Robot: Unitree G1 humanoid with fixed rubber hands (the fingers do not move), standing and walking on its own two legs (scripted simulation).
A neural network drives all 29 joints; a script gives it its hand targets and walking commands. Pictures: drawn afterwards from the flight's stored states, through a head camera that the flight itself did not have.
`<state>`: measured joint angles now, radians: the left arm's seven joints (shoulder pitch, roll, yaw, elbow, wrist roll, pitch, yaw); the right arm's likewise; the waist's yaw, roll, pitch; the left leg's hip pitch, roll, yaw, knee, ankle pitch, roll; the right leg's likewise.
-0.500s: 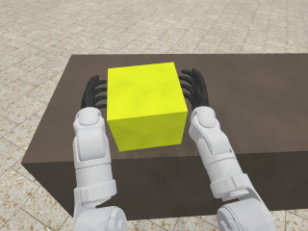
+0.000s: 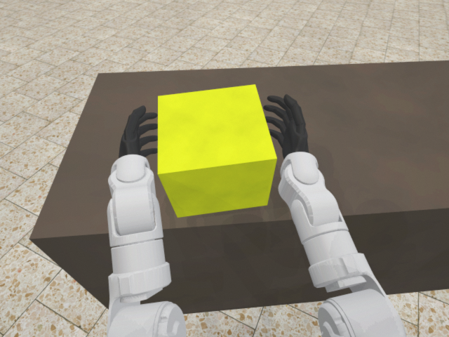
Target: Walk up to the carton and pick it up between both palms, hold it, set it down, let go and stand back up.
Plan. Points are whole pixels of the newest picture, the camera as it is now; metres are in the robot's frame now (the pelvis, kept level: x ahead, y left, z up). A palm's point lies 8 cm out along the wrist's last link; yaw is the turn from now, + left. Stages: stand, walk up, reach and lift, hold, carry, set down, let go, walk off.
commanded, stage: hold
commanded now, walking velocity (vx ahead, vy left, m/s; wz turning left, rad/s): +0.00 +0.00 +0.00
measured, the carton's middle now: (215, 153) +0.39 -0.01 +0.12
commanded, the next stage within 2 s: none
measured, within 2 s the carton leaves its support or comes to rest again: neither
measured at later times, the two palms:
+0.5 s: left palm (131, 160) +0.35 +0.13 +0.16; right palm (292, 147) +0.35 -0.13 +0.17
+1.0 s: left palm (129, 158) +0.36 +0.13 +0.16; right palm (287, 142) +0.36 -0.12 +0.17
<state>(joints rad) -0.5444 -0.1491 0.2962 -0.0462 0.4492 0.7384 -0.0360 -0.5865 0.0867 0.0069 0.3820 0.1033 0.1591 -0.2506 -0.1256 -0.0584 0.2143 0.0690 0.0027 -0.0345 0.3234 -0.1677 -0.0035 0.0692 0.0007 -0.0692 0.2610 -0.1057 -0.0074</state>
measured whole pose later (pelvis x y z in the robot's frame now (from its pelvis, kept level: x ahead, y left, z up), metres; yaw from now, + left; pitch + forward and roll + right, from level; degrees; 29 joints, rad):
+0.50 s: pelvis -0.01 +0.00 +0.00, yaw +0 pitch -14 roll +0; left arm -0.57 -0.16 0.33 0.00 0.48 0.75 -0.05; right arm -0.62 0.11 -0.03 0.44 0.07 0.17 -0.24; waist -0.11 -0.07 0.21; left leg 0.09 0.00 -0.03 0.30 -0.15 -0.01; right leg 0.08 0.00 -0.07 0.27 -0.10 -0.01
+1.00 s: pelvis +0.00 +0.00 +0.00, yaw +0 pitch -13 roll +0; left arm -0.57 -0.15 0.33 0.00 0.47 0.75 -0.05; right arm -0.62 0.11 -0.02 0.46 0.08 0.14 -0.24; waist -0.11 -0.08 0.20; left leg 0.08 0.00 -0.04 0.31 -0.16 -0.01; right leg 0.07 0.00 -0.07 0.26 -0.11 -0.01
